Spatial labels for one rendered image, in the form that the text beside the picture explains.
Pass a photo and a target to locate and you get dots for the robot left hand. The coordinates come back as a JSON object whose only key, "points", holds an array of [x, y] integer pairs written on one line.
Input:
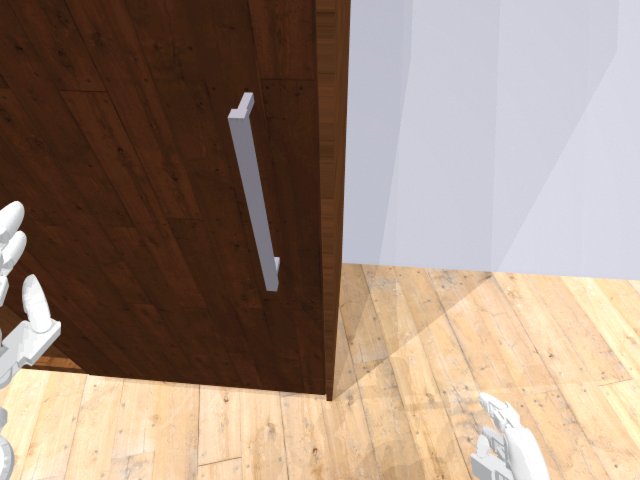
{"points": [[29, 340]]}

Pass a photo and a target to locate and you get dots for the handle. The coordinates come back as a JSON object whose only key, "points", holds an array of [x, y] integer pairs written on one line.
{"points": [[241, 132]]}

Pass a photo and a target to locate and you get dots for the wardrobe door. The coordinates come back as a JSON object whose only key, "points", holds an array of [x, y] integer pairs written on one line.
{"points": [[9, 321], [114, 136]]}

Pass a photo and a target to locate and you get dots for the robot right hand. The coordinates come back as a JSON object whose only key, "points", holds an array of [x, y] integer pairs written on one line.
{"points": [[518, 454]]}

